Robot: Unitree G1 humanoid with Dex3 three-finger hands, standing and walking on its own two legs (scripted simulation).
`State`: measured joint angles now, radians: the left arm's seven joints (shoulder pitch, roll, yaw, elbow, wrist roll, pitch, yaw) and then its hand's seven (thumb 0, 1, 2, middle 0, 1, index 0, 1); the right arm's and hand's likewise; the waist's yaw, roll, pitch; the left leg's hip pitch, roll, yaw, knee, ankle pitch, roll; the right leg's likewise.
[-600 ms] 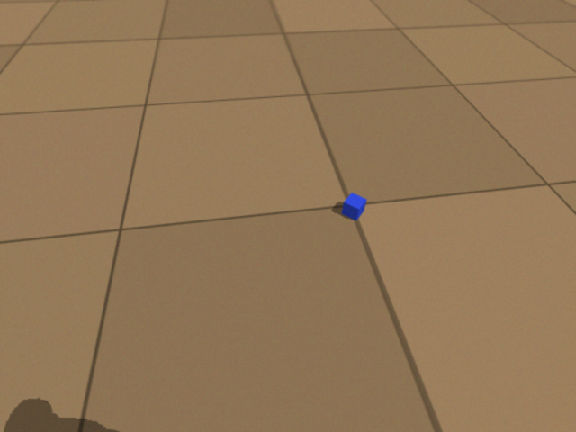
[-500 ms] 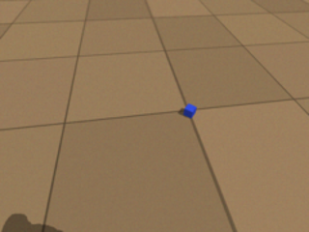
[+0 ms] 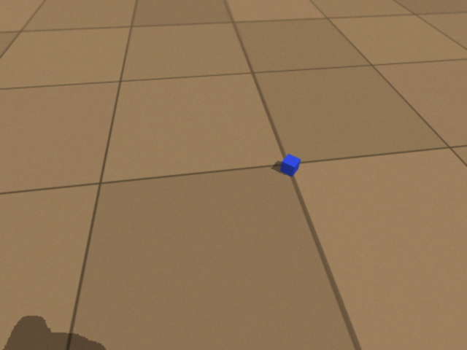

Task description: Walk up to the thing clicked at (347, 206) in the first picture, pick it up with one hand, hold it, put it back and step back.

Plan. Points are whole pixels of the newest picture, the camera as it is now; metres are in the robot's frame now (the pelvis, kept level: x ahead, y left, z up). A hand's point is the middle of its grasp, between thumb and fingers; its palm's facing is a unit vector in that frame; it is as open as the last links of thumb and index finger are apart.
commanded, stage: stand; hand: left
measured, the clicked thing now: (290, 165) +1.22 -0.30 -0.74
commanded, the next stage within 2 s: walk up in 0.52 s
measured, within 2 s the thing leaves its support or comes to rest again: neither
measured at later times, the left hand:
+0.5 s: hand out of the picture +0.08 +0.25 -0.16, palm faces -0.03 -0.94 -0.34, open 7.4 cm
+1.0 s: hand (158, 326) +0.21 +0.16 -0.15, palm faces -0.18 -0.91 -0.38, open 7.4 cm
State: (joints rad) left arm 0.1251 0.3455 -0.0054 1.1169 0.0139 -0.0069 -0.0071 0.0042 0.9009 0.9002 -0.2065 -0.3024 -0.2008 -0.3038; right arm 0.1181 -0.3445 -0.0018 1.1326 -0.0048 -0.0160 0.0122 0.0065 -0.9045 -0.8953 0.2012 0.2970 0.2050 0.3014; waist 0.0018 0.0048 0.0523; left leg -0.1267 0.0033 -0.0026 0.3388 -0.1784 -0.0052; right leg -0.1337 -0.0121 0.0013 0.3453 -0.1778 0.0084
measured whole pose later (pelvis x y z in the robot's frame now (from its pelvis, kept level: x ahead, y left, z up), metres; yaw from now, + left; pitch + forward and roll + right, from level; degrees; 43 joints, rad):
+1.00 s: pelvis +0.12 -0.11 -0.02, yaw -14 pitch -4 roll +0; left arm 0.32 0.38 0.08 0.92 0.02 -0.02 -0.08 0.00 0.90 0.90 -0.21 -0.30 -0.20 -0.30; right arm 0.21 -0.46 -0.08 0.96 -0.01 -0.03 0.04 0.01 -0.91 -0.90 0.20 0.30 0.20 0.30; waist 0.04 0.07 0.07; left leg -0.36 0.08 0.03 1.11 -0.45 0.03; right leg -0.28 -0.01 -0.03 0.62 -0.28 -0.02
